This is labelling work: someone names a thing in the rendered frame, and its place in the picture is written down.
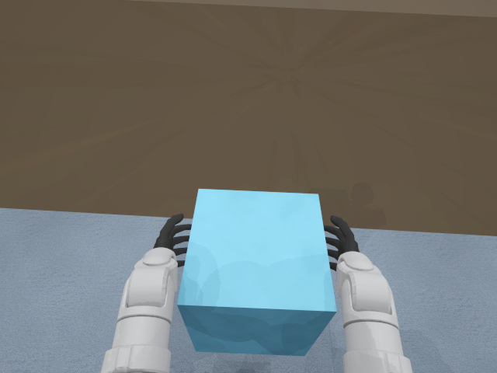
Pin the left robot hand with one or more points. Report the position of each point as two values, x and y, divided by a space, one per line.
167 239

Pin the right robot hand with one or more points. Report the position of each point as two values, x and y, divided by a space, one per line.
344 243

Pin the carton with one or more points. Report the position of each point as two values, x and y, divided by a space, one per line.
256 278

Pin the robot left forearm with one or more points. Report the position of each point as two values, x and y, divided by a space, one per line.
140 343

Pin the robot right forearm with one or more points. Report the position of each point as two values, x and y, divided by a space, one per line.
373 343

